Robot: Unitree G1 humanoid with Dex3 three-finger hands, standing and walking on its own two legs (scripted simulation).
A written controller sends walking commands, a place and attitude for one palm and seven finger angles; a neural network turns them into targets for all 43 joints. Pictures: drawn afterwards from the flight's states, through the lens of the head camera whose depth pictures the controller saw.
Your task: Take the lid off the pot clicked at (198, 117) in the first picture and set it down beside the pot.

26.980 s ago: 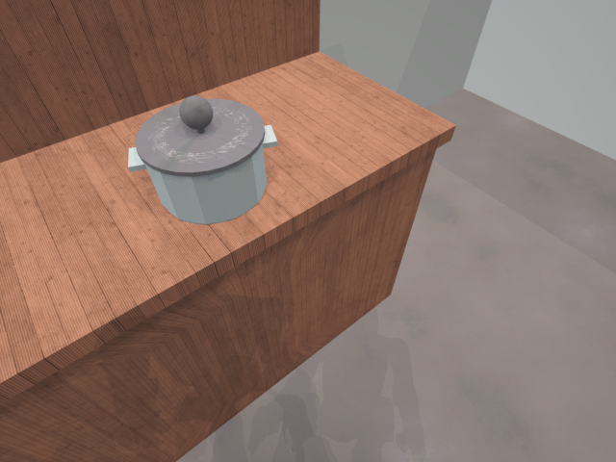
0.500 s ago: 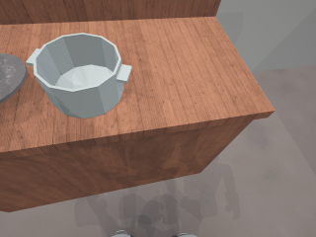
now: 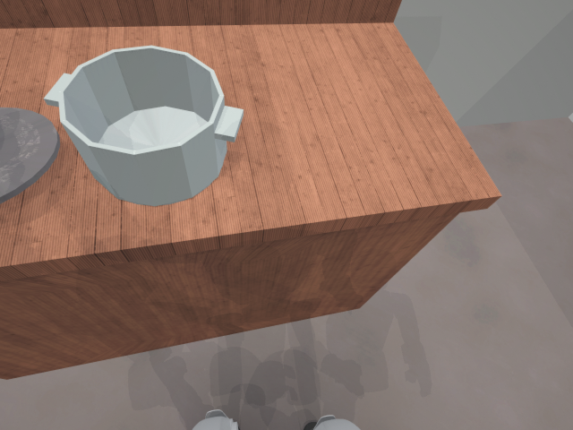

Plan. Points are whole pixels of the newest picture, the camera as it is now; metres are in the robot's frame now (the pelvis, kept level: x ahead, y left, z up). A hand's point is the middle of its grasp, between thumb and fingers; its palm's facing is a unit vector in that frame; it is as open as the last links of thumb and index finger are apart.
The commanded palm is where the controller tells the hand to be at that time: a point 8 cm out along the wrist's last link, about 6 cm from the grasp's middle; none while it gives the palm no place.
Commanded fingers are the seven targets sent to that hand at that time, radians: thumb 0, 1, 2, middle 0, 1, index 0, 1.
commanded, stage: lower the lid onto the table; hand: left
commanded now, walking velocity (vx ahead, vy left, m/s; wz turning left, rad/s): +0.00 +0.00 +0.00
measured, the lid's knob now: out of the picture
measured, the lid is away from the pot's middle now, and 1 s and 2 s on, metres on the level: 0.23 0.24 0.24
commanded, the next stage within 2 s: open the fingers wide in 0.22 s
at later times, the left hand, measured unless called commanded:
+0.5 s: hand out of the picture +0.46 +0.37 +0.10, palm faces -0.42 -0.17 -0.89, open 7.6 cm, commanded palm +0.48 +0.36 +0.18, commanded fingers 0.00 0.54 0.74 -0.71 -1.06 -0.70 -1.07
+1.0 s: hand out of the picture +0.43 +0.37 +0.12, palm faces -0.39 -0.14 -0.91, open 8.8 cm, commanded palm +0.48 +0.36 +0.18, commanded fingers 0.00 0.07 0.69 -0.42 -0.88 -0.42 -0.88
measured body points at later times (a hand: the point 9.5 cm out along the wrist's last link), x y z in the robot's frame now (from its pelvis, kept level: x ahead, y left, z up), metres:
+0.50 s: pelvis +0.00 +0.01 -0.01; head +0.11 +0.04 +0.43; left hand +0.48 +0.38 +0.15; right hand -0.02 -0.27 -0.11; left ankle +0.01 +0.07 -0.71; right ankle -0.01 -0.17 -0.71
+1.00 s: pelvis -0.02 +0.00 +0.00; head +0.07 +0.03 +0.44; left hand +0.45 +0.37 +0.17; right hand +0.01 -0.29 -0.11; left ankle +0.01 +0.07 -0.71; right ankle -0.01 -0.17 -0.71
